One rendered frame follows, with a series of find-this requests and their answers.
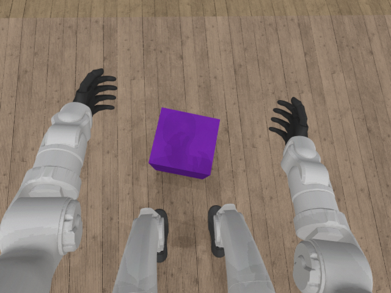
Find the carton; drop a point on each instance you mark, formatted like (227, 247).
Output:
(184, 143)

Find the right robot foot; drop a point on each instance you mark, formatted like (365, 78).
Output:
(217, 251)

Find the right robot hand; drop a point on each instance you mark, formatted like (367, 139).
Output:
(297, 125)

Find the right robot upper arm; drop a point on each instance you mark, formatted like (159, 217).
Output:
(322, 266)

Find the left robot foot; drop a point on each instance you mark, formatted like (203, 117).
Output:
(162, 255)

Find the left robot hand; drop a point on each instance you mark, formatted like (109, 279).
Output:
(89, 88)

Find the robot left forearm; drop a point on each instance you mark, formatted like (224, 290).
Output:
(60, 157)

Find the robot right forearm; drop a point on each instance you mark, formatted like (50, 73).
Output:
(316, 210)

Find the robot foot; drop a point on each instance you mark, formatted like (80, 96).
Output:
(162, 255)
(217, 251)

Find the left robot upper arm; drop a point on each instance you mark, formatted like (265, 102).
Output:
(37, 232)

